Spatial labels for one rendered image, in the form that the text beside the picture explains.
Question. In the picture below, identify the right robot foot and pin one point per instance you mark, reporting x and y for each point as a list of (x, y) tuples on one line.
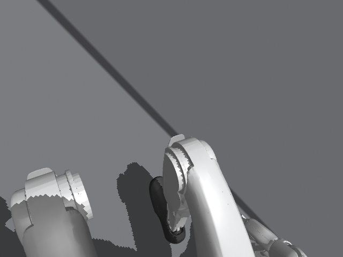
[(160, 207)]

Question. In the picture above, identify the right robot arm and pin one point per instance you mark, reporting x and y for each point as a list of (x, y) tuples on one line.
[(283, 248)]

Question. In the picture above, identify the right robot hand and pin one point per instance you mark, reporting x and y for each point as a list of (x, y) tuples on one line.
[(261, 235)]

